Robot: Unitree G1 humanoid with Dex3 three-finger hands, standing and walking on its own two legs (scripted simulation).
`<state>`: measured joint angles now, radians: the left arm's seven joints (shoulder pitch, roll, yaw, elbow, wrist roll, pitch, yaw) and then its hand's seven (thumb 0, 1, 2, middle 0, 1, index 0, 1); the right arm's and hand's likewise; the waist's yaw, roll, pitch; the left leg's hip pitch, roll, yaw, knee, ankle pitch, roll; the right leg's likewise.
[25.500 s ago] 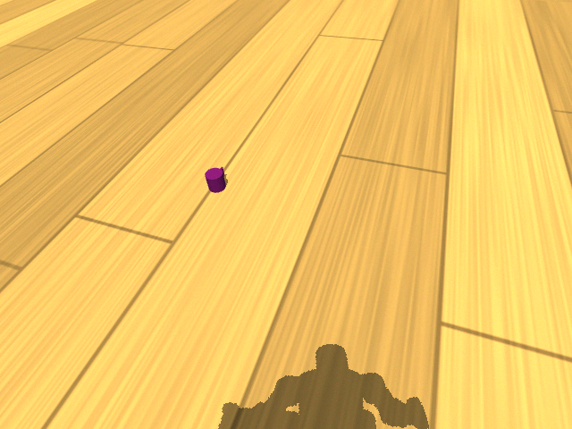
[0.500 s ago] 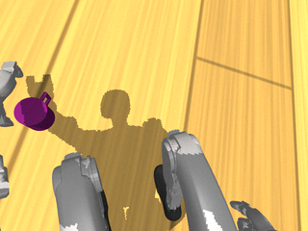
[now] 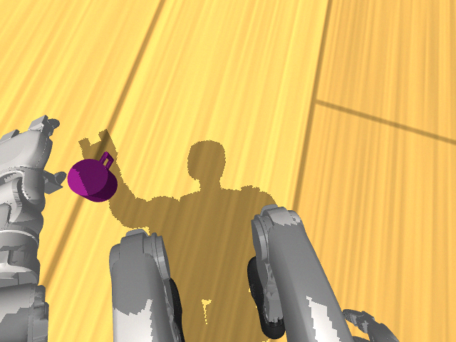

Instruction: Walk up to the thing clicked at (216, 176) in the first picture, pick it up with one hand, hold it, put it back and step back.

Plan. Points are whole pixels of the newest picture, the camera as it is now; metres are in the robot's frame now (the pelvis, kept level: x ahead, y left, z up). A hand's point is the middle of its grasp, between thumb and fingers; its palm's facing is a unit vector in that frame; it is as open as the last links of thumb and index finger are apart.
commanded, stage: home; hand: left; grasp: from above
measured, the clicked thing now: (97, 175) +0.49 +0.28 -0.35
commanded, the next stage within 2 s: none
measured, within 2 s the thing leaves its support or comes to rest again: neither
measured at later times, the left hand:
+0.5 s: hand out of the picture +0.28 +0.24 +0.09, palm faces -0.02 -0.90 -0.43, open 7.4 cm
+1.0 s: hand out of the picture +0.23 +0.20 +0.27, palm faces +0.18 -0.96 -0.21, open 7.4 cm
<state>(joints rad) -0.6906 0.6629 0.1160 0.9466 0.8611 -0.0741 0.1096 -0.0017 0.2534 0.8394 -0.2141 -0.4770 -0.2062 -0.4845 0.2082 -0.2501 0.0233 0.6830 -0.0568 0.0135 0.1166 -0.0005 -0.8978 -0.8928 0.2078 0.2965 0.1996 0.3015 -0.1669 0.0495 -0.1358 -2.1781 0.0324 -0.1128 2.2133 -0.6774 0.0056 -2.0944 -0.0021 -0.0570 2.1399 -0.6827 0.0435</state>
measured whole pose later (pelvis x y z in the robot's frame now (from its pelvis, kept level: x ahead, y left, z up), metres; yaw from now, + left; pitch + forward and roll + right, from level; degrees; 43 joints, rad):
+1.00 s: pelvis +0.08 +0.00 +0.32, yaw +7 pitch +12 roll -3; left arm 0.50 0.22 0.04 -0.13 -0.07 0.44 0.05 0.01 0.91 0.90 -0.20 -0.30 -0.20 -0.30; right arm 0.31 -0.22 0.04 0.52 0.02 -0.18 -0.19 0.01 -0.90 -0.90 0.21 0.30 0.20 0.30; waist -0.06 0.06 -0.18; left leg -0.75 0.04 -0.05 1.03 -0.49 -0.01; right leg -0.67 -0.01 -0.06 0.95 -0.48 0.02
